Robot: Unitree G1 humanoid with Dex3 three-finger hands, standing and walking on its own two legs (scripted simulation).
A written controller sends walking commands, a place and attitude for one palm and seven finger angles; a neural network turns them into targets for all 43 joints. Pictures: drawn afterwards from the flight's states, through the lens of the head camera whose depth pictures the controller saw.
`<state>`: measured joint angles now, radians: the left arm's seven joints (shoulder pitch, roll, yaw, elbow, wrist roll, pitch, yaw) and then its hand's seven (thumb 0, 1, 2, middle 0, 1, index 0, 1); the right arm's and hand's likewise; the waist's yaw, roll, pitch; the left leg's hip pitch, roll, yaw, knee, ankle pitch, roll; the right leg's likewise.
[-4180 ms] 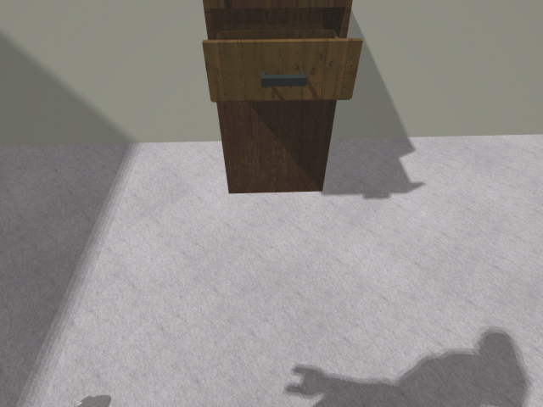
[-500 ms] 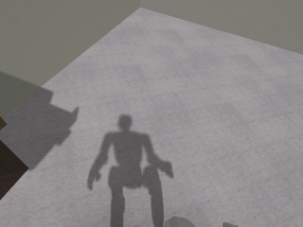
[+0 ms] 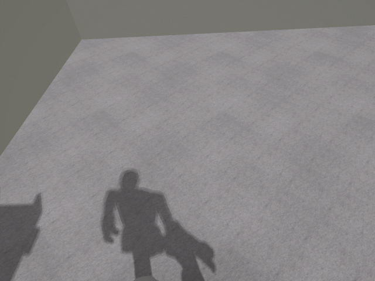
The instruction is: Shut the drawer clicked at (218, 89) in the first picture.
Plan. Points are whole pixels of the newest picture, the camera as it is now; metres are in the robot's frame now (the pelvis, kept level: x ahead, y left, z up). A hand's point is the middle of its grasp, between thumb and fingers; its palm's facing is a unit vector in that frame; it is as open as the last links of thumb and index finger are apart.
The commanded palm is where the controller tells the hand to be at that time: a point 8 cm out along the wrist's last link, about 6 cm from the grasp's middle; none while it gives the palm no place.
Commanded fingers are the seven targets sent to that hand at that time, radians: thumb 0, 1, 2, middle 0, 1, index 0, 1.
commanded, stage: walk to a spot facing it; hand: left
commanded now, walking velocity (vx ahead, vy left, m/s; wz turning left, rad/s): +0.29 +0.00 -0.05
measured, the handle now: out of the picture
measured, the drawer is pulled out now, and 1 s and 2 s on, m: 0.29 0.29 0.29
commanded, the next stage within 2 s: turn to face it in 0.14 s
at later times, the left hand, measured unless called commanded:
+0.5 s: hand out of the picture +0.15 +0.24 -0.20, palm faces +0.09 -0.98 -0.15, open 7.4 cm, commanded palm none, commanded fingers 0.00 0.90 0.90 -0.20 -0.30 -0.20 -0.30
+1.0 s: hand (91, 246) +0.24 +0.28 -0.16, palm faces +0.31 -0.92 -0.24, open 7.4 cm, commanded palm none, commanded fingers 0.00 0.90 0.90 -0.20 -0.30 -0.20 -0.30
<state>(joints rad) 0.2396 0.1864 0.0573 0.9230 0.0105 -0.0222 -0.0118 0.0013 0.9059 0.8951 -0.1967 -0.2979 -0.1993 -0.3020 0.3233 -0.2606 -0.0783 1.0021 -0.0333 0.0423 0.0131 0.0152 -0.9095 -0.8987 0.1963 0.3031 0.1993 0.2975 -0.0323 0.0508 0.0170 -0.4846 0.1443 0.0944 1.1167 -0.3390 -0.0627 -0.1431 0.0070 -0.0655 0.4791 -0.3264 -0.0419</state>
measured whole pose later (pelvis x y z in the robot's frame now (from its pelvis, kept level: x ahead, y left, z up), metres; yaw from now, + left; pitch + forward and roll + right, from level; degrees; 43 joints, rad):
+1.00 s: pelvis +0.18 +0.05 +0.00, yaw +18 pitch +2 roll -3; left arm 0.12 0.22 0.09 0.91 0.01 0.06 0.02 0.00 0.91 0.90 -0.20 -0.30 -0.20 -0.30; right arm 0.30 -0.19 -0.08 0.97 -0.02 0.04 -0.01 0.01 -0.90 -0.90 0.20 0.30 0.20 0.30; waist -0.07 0.02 0.02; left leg -0.34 -0.15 -0.18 0.40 -0.07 0.10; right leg -0.41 0.00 0.06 0.87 -0.40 0.08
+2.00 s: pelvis +0.18 +0.06 +0.00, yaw +54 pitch +0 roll -1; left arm 0.13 0.27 0.07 0.86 0.01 0.06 0.01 0.00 0.91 0.90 -0.20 -0.30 -0.20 -0.30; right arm 0.20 -0.20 -0.05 0.91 -0.01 0.03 0.01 0.01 -0.90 -0.90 0.20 0.30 0.21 0.30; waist -0.01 -0.02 0.08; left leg -0.22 -0.07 -0.09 0.46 -0.24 0.06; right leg -0.50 -0.09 0.02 1.04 -0.38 0.12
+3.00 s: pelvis +0.16 +0.03 +0.01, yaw +86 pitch -2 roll -1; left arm 0.23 0.25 0.06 0.95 0.01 0.06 0.01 0.01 0.91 0.90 -0.20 -0.30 -0.20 -0.30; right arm 0.16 -0.17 -0.02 0.93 -0.01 0.02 -0.01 0.01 -0.90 -0.90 0.20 0.30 0.20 0.30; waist 0.03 -0.03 0.06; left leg -0.16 -0.04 0.00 0.43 -0.23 0.07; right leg -0.45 -0.10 -0.02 1.06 -0.38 0.10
